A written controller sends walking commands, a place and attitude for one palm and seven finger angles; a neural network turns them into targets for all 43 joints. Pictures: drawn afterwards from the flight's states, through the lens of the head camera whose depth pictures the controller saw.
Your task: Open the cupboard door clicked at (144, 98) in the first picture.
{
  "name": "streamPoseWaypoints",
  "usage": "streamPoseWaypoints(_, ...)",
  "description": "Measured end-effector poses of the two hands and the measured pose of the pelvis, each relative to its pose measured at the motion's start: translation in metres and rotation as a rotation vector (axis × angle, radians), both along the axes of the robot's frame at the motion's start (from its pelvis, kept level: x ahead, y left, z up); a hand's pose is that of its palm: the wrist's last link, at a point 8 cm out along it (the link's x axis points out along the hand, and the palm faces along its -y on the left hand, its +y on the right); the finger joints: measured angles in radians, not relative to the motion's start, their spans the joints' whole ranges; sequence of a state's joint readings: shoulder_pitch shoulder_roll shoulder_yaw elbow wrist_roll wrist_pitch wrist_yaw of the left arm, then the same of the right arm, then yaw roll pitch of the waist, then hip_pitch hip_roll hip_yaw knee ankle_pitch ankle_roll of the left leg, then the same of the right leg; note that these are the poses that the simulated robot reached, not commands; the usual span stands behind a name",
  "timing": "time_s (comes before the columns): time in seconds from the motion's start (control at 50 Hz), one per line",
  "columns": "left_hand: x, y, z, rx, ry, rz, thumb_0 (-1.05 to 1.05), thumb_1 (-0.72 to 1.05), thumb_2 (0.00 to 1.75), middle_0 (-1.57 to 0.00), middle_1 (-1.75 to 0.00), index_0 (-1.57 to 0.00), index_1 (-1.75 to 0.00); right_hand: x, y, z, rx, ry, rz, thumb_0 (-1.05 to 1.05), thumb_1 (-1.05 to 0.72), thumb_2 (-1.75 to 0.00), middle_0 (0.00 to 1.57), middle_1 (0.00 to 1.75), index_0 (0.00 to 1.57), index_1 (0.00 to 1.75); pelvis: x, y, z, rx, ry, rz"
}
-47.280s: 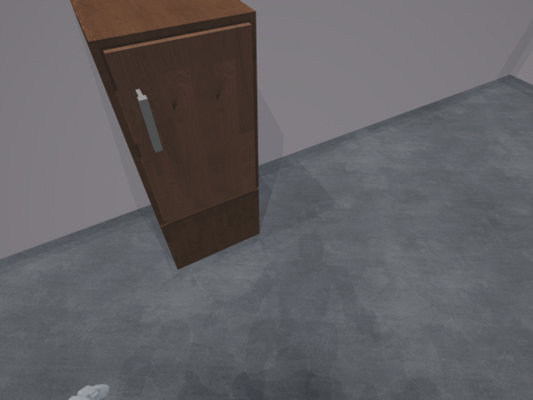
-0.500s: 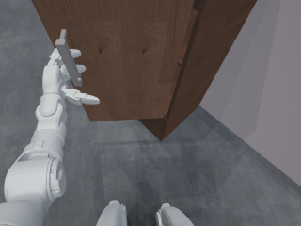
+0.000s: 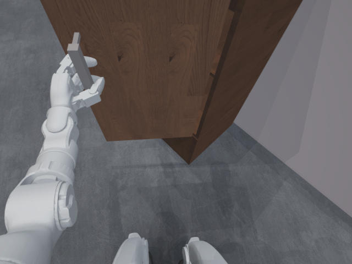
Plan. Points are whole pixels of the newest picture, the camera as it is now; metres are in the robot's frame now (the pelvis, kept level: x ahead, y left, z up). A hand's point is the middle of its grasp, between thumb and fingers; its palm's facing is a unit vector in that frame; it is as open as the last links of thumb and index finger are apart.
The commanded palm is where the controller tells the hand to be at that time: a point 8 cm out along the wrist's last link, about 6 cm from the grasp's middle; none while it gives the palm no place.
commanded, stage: close the thumb around the handle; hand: left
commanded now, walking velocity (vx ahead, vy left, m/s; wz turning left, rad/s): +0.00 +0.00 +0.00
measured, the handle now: (85, 68) +0.55 +0.18 +0.08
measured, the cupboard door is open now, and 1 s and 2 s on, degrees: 51 81 98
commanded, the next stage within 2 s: pull the door open along its arc in 0.16 s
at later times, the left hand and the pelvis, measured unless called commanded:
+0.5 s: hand (95, 94) +0.48 +0.15 +0.07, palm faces +0.02 -1.00 +0.00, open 5.7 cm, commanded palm +0.44 +0.19 +0.07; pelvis +0.00 +0.00 +0.00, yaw -1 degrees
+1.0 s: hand (127, 144) +0.35 +0.08 +0.07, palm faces +0.34 -0.93 +0.09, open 6.1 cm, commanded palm +0.29 +0.12 +0.07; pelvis +0.01 -0.01 +0.01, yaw +1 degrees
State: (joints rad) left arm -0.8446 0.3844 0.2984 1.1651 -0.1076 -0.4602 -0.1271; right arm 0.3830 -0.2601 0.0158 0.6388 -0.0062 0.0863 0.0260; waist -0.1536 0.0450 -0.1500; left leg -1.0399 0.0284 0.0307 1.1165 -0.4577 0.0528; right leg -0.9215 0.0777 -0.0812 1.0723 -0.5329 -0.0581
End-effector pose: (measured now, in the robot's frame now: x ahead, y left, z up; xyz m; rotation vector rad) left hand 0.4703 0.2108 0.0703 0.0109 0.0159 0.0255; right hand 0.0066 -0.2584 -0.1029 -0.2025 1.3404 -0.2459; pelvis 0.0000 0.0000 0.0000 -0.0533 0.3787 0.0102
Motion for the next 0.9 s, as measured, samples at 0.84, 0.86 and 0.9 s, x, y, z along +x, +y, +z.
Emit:
streamPoseWaypoints(0.84, -0.116, -0.05, -0.006, -0.115, -0.031, 0.113, 0.02, 0.7, 0.75, -0.33, -1.33, -0.34, -1.3, 0.111, 0.019, 0.022, 0.081, -0.3, 0.132, 0.0, -0.91, -0.9, 0.2, 0.3, 0.2, 0.3, 0.016, 0.004, 0.018, 0.025, -0.09, -0.017)
streamPoseWaypoints(0.86, -0.122, -0.054, -0.006, -0.122, -0.033, 0.145, 0.02, 0.69, 0.76, -0.33, -1.33, -0.35, -1.3, 0.119, 0.02, 0.022, 0.085, -0.32, 0.152, 0.0, -0.91, -0.9, 0.2, 0.3, 0.2, 0.3, 0.015, 0.003, 0.018, 0.027, -0.093, -0.015)
streamPoseWaypoints(0.9, -0.133, -0.064, -0.006, -0.127, -0.036, 0.204, 0.02, 0.69, 0.76, -0.33, -1.34, -0.35, -1.29, 0.134, 0.024, 0.023, 0.097, -0.358, 0.186, 0.0, -0.91, -0.9, 0.19, 0.3, 0.2, 0.3, 0.012, 0.001, 0.016, 0.03, -0.098, -0.009)
